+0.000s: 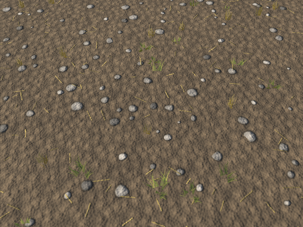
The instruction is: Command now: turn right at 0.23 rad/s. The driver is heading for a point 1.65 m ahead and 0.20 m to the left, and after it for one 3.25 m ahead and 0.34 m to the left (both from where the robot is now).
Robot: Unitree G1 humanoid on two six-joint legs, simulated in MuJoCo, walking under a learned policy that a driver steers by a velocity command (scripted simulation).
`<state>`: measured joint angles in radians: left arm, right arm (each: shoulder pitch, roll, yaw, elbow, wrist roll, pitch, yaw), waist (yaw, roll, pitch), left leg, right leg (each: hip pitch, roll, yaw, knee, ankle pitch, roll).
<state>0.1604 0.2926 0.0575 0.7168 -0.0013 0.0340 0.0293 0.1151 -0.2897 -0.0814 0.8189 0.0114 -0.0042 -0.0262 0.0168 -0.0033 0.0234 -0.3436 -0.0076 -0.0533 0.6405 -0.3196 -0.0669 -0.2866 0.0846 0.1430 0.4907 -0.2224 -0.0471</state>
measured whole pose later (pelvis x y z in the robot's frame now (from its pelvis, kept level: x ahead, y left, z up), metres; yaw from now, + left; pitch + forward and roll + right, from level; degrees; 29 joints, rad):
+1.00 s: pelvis +0.00 +0.02 +0.00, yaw -1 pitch -2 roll +0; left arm 0.20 0.24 0.03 0.99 0.00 0.00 0.03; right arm 0.18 -0.25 -0.01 1.06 0.00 -0.01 -0.03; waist -0.01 0.00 0.05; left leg -0.19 -0.01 -0.03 0.50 -0.27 0.00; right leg -0.19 0.03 0.09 0.49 -0.27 0.01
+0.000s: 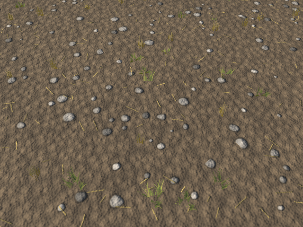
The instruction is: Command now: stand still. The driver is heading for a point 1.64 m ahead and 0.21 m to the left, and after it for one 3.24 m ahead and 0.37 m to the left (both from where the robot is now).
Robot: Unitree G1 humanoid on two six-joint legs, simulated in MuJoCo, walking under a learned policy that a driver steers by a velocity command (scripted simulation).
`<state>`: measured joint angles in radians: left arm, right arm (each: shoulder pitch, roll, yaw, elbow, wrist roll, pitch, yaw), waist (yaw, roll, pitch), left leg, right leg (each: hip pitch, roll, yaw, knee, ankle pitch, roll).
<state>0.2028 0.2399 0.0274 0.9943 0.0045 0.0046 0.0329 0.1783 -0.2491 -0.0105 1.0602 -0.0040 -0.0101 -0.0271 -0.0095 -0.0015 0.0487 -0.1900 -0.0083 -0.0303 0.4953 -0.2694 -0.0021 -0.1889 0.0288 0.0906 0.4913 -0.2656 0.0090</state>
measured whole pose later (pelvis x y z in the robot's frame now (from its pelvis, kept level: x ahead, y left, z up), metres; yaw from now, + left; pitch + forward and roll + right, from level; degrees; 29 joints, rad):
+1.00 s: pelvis +0.29 +0.03 -0.01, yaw -1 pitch +1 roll +0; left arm 0.33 0.25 0.03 1.01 -0.01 -0.07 0.03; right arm 0.07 -0.25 -0.03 0.91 0.00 -0.09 0.04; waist 0.03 -0.02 0.07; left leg -0.39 -0.03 0.06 0.47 -0.10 0.07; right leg -0.35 -0.01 0.06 1.18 -0.49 0.02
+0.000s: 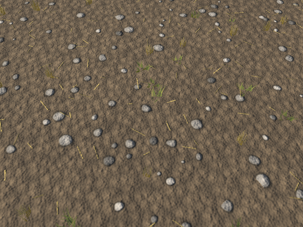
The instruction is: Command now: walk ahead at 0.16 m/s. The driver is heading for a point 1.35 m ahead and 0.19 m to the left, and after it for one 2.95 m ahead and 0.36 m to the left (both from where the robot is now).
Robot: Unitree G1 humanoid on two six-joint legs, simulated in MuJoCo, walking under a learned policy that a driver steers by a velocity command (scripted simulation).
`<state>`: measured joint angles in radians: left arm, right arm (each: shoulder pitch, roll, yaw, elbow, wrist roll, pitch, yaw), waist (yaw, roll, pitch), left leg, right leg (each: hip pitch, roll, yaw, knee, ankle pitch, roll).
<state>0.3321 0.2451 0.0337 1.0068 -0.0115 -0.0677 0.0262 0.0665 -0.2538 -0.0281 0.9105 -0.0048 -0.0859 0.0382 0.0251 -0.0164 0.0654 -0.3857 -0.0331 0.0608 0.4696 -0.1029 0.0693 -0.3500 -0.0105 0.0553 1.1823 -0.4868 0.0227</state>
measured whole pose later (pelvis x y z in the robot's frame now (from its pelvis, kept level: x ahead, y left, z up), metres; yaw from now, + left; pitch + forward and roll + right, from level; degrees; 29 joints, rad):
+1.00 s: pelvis +0.36 -0.04 -0.01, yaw +0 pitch +2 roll +0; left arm 0.45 0.22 0.06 1.06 -0.01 -0.08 0.02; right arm -0.07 -0.23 -0.04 0.84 0.02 -0.08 0.04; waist 0.08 0.03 0.04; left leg -0.59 0.02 0.04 0.52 0.01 0.08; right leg 0.18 0.01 -0.04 0.16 -0.38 -0.01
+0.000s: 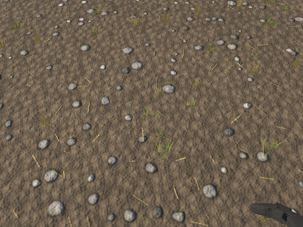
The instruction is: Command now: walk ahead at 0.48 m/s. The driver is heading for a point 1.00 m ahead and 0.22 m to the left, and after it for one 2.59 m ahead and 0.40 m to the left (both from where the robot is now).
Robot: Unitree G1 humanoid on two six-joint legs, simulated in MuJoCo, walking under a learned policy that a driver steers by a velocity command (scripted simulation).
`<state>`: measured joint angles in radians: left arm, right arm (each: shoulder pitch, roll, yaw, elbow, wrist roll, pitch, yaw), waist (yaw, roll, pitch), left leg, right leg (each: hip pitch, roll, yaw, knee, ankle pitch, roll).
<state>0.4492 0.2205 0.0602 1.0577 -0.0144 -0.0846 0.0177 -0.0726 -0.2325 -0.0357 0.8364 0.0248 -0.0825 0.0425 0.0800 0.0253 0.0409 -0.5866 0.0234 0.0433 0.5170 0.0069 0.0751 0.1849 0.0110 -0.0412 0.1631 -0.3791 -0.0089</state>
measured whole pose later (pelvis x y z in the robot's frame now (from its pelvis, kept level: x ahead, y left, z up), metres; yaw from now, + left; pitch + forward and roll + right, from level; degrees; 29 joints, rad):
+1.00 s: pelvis +0.56 -0.02 +0.01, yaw +13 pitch +0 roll -3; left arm 0.30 0.25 0.08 0.97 0.01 -0.10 0.02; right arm 0.11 -0.25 -0.08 0.88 0.02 -0.03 0.03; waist 0.05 0.03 0.02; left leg -0.69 0.12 -0.02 0.75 0.02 0.04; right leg 0.04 0.02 -0.25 0.22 -0.26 -0.02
